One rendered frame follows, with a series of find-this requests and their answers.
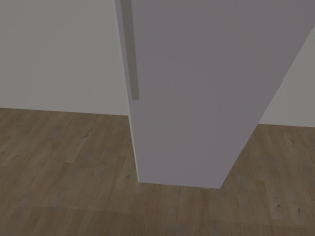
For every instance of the handle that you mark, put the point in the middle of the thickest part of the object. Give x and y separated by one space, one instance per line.
128 26

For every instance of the fridge door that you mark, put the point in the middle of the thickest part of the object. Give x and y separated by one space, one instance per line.
207 70

